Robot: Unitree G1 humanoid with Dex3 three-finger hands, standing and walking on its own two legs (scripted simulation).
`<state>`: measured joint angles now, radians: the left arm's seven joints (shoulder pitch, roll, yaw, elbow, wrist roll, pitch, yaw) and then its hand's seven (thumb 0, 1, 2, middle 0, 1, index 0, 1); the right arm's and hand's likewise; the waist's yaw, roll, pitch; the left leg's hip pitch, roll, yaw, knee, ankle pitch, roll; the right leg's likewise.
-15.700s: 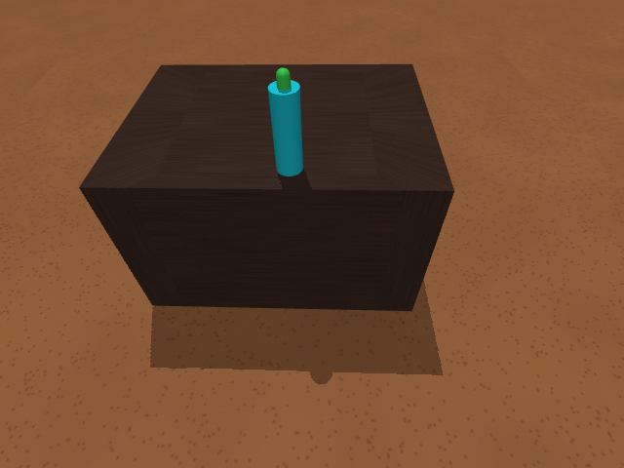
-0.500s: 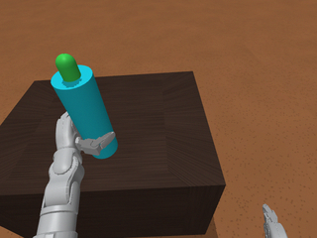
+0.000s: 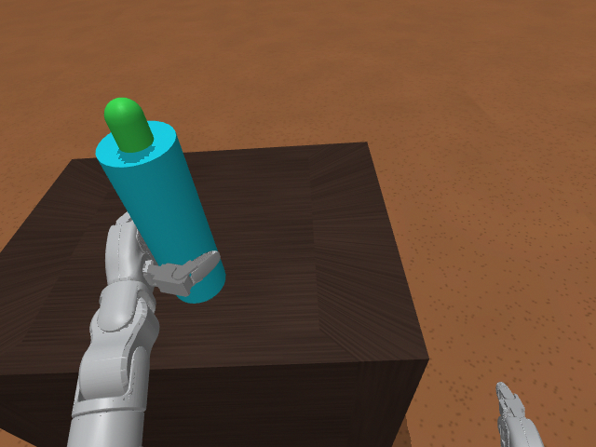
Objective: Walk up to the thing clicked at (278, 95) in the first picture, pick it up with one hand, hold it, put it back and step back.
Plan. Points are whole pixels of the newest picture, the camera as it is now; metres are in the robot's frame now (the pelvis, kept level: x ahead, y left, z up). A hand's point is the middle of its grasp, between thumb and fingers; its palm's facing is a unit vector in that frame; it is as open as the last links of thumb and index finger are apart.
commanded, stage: hold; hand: left
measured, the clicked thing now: (168, 212) +0.34 +0.16 +0.21
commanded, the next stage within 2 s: none
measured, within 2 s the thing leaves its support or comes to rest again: neither
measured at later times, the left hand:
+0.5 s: hand (177, 242) +0.34 +0.17 +0.16, palm faces +0.18 -0.98 +0.03, open 10.4 cm
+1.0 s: hand (173, 247) +0.33 +0.17 +0.16, palm faces +0.19 -0.98 +0.02, open 10.4 cm
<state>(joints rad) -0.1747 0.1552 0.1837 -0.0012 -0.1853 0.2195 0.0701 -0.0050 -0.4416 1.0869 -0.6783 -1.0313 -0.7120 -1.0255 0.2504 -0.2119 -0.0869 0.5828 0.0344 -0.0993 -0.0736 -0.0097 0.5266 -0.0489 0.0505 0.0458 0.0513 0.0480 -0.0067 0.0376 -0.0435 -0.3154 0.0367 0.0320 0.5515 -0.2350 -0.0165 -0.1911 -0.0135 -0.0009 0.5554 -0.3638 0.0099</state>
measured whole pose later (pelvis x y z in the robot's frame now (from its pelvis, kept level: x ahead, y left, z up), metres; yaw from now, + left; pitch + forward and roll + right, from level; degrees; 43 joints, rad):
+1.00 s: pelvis +0.00 +0.00 +0.00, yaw +0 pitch -1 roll +0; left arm -0.15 0.16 0.19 -0.04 -0.19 0.24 0.07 -0.01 -0.44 1.09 -0.68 -1.03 -0.72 -1.02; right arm 0.21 -0.22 -0.11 0.67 0.03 -0.13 -0.07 -0.01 0.52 -0.05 0.05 0.05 0.05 0.05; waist -0.01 0.04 -0.02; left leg -0.27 0.03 0.03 0.50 -0.21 -0.01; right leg -0.15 -0.01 0.00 0.50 -0.33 0.01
